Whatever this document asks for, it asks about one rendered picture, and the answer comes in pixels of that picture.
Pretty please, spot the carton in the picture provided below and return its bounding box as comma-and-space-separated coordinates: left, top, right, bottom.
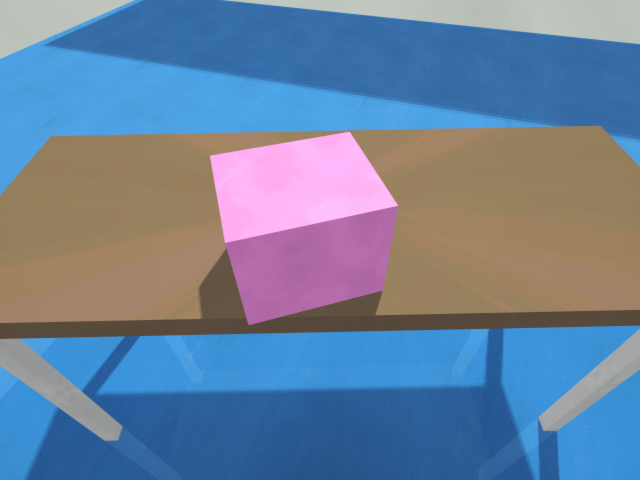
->
210, 132, 398, 325

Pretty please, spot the table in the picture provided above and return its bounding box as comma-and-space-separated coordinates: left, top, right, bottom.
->
0, 126, 640, 441

